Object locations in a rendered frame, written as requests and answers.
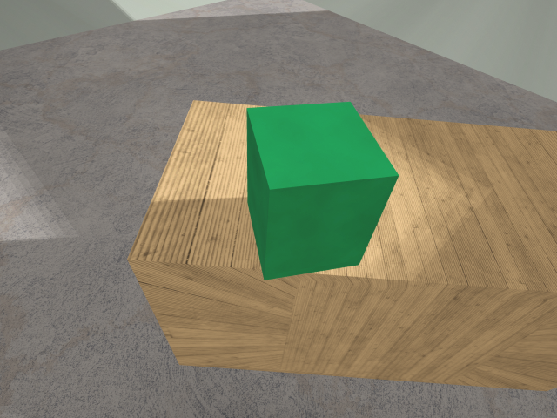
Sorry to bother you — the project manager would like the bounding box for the carton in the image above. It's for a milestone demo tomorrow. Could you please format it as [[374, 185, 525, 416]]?
[[246, 102, 399, 280]]

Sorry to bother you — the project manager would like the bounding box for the pedestal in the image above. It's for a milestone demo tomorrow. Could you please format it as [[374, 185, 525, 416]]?
[[127, 100, 557, 391]]

